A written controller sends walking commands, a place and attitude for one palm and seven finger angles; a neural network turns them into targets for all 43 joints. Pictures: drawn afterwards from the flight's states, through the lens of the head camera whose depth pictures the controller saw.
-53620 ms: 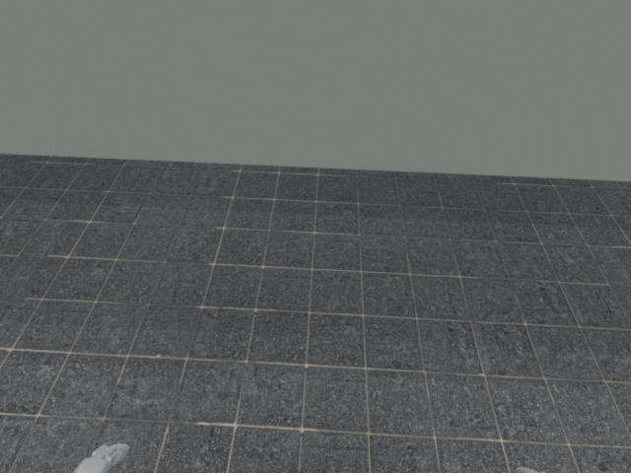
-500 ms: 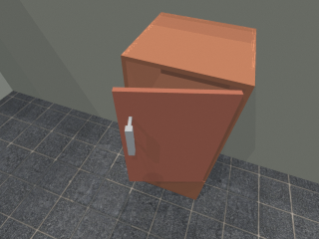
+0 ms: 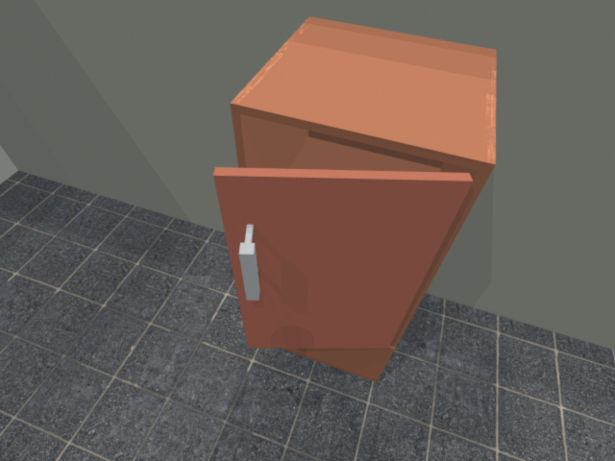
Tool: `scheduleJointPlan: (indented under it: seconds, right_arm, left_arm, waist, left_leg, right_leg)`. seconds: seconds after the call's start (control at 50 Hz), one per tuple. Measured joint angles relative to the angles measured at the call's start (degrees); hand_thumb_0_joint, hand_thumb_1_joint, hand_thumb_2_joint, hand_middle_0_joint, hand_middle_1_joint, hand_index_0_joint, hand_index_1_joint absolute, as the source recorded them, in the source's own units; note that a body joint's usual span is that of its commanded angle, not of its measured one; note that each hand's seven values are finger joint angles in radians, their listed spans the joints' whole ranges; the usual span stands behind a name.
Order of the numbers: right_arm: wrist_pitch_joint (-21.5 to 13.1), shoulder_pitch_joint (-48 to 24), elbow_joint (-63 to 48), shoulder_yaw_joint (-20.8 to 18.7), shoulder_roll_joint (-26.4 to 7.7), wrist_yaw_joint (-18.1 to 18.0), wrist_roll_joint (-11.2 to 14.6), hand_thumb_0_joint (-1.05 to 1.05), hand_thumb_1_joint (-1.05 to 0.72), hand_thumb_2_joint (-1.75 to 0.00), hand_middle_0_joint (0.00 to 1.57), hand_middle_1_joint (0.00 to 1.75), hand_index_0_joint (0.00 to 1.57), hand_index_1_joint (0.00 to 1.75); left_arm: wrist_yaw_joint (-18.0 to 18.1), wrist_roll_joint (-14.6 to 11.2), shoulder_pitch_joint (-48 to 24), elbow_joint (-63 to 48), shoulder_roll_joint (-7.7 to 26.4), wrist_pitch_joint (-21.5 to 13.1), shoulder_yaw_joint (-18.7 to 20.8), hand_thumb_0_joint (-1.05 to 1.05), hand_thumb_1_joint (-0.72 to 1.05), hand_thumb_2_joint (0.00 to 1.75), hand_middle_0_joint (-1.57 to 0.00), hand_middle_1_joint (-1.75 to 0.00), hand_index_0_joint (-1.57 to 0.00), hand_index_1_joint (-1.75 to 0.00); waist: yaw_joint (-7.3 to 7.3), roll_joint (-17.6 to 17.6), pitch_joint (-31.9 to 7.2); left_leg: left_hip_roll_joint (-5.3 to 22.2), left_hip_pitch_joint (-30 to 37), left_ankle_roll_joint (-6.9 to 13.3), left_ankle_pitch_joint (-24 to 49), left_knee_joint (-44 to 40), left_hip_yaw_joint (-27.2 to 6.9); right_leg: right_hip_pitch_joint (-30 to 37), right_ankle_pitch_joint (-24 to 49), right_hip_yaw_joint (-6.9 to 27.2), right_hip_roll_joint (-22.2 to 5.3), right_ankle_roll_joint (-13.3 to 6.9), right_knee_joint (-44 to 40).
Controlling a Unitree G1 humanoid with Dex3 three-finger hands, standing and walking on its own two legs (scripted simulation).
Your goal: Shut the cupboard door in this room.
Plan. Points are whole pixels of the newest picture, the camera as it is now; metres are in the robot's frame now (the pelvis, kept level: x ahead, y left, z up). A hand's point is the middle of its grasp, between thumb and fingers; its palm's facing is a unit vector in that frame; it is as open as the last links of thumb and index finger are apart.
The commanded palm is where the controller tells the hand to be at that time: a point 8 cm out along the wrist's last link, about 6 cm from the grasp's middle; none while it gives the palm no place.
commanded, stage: shuffle to correct the standing spot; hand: left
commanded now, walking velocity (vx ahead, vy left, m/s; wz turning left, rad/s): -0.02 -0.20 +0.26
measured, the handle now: (251, 263) +0.42 +0.12 -0.04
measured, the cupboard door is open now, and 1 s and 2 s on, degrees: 20 20 20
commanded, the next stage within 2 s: come to a stop and stand still in 0.28 s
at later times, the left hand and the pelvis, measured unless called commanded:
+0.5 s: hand out of the picture +0.00 +0.04 -0.18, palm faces +0.10 -0.97 -0.22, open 7.3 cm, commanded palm none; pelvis -0.01 -0.13 -0.01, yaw +4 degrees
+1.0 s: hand out of the picture -0.12 +0.07 -0.17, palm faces +0.19 -0.95 -0.25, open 7.4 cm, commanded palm none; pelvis -0.05 -0.11 +0.00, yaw +5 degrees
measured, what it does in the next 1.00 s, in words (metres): steps to the right: right foot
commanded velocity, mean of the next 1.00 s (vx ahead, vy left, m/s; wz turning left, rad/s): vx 0.02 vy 0.03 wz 0.04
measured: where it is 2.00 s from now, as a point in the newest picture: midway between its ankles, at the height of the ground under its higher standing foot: outside the picture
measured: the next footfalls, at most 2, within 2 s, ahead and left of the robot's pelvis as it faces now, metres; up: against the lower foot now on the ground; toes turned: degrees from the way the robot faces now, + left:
right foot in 0.38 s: +0.04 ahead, -0.22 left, +0.00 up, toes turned +0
left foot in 1.06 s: +0.00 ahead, +0.01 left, +0.00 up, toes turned +8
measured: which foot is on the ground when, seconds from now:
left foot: down 0.00-0.40, up 0.42-1.00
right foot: up 0.00-0.36, down 0.38-1.00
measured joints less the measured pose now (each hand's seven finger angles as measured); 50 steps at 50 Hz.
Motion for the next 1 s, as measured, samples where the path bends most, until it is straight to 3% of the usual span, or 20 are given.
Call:
scheduleJointPlan:
  seconds: [0.1,0.18,0.3,0.38,0.44,0.5,0.58,0.7,0.78,0.88,1.0]
  right_arm:
    - [0.3,0.0,-0.4,-0.7,0.4,-0.7,-0.3,0.01,-0.91,-0.90,0.20,0.30,0.20,0.30]
    - [1.0,0.7,-0.3,-1.3,0.3,-0.4,-0.5,0.01,-0.91,-0.90,0.20,0.30,0.20,0.30]
    - [1.9,1.1,-0.7,-2.5,-0.7,0.1,-1.1,0.01,-0.91,-0.90,0.20,0.30,0.20,0.30]
    - [2.4,1.0,-1.7,-3.5,-1.5,0.2,-1.0,0.01,-0.91,-0.90,0.20,0.30,0.20,0.30]
    - [3.2,0.1,-2.5,-3.9,-2.9,0.1,-0.9,0.01,-0.91,-0.90,0.20,0.30,0.20,0.30]
    - [3.8,-0.3,-2.8,-3.7,-3.6,0.4,-0.8,0.01,-0.91,-0.90,0.20,0.30,0.20,0.30]
    - [3.6,-1.6,-3.3,-3.1,-4.3,0.8,-0.5,0.01,-0.91,-0.90,0.20,0.30,0.20,0.30]
    - [5.2,-5.1,-5.4,-3.0,-5.4,1.2,-0.6,0.01,-0.91,-0.90,0.20,0.30,0.20,0.30]
    - [6.1,-7.5,-7.2,-3.2,-6.1,1.8,-0.8,0.01,-0.91,-0.90,0.20,0.30,0.20,0.30]
    - [6.2,-9.4,-8.5,-3.2,-6.5,2.7,-0.8,0.01,-0.91,-0.90,0.20,0.30,0.20,0.30]
    - [4.5,-8.0,-8.0,-2.2,-5.1,3.3,-0.4,0.01,-0.91,-0.90,0.20,0.30,0.20,0.30]
  left_arm:
    - [-0.4,0.6,-0.7,-0.4,0.3,1.7,1.0,0.00,0.91,0.90,-0.20,-0.30,-0.20,-0.30]
    - [-0.6,0.9,-1.5,-1.3,0.7,2.2,1.9,0.00,0.91,0.90,-0.20,-0.30,-0.20,-0.30]
    - [-1.3,0.8,-2.9,-3.0,0.9,2.3,2.7,0.00,0.91,0.90,-0.20,-0.30,-0.20,-0.30]
    - [-1.7,0.8,-3.3,-4.6,1.3,1.8,3.1,0.00,0.91,0.90,-0.20,-0.30,-0.20,-0.30]
    - [-1.4,1.1,-4.2,-4.7,0.6,1.6,2.9,0.00,0.91,0.90,-0.20,-0.30,-0.20,-0.30]
    - [-1.0,0.8,-4.1,-4.3,0.4,0.5,2.2,0.01,0.93,0.90,-0.20,-0.30,-0.20,-0.30]
    - [-0.8,0.4,-3.5,-3.8,0.1,-0.8,1.5,0.01,0.94,0.90,-0.20,-0.30,-0.20,-0.30]
    - [-0.1,0.3,-3.0,-4.3,-0.6,-1.6,1.7,0.01,0.92,0.90,-0.20,-0.30,-0.20,-0.30]
    - [0.3,0.5,-1.8,-4.5,-0.2,-1.2,1.9,0.00,0.91,0.90,-0.20,-0.30,-0.20,-0.30]
    - [-0.2,0.9,0.6,-4.4,0.8,-0.4,2.1,0.00,0.91,0.90,-0.20,-0.30,-0.20,-0.30]
    - [-1.2,1.4,2.4,-3.5,2.3,0.3,2.2,0.00,0.90,0.90,-0.20,-0.30,-0.20,-0.30]
  waist:
    - [-0.61,0.0,0.4]
    - [-1.03,0.6,0.2]
    - [-1.56,1.6,-0.1]
    - [-1.44,1.6,-0.1]
    - [-1.49,3.4,0.9]
    - [-0.72,3.3,0.4]
    - [0.60,3.1,0.3]
    - [2.50,3.1,1.8]
    - [3.42,3.0,2.7]
    - [4.09,3.1,2.5]
    - [4.59,1.9,0.3]
  left_leg:
    - [0.8,-0.8,-0.5,0.1,0.6,-0.1]
    - [2.1,-1.8,-1.6,0.2,1.5,-1.5]
    - [5.1,-3.8,-4.6,-0.6,4.1,-3.9]
    - [6.9,-6.7,-7.5,-2.8,9.2,-4.9]
    - [8.9,-10.2,-6.9,-10.8,17.9,-6.1]
    - [8.1,-12.2,-6.4,-14.9,26.0,-6.2]
    - [6.6,-11.4,-7.3,-14.7,29.4,-5.3]
    - [3.9,-12.8,-9.0,-15.0,37.9,-5.6]
    - [3.9,-14.6,-9.5,-12.8,41.8,-6.8]
    - [6.0,-14.7,-9.4,-9.5,40.1,-8.0]
    - [7.7,-7.4,-8.2,-10.8,22.8,-5.8]
  right_leg:
    - [-6.1,-6.1,0.7,0.3,-0.4,12.6]
    - [-9.6,-6.8,0.9,-0.2,-0.1,18.2]
    - [-10.0,-5.6,0.3,-0.8,-0.1,14.2]
    - [-7.0,1.3,-0.7,-0.6,-0.5,4.6]
    - [-7.6,0.5,-2.6,1.8,-2.2,6.5]
    - [-6.8,0.6,-3.8,2.7,-3.7,5.1]
    - [-5.7,1.9,-4.0,3.5,-5.0,2.8]
    - [-5.0,3.6,-4.2,2.3,-5.1,0.8]
    - [-4.9,4.5,-4.3,0.9,-4.8,0.4]
    - [-5.1,5.6,-3.9,-0.4,-3.7,0.1]
    - [-5.9,6.9,-3.0,-0.8,-1.9,-0.6]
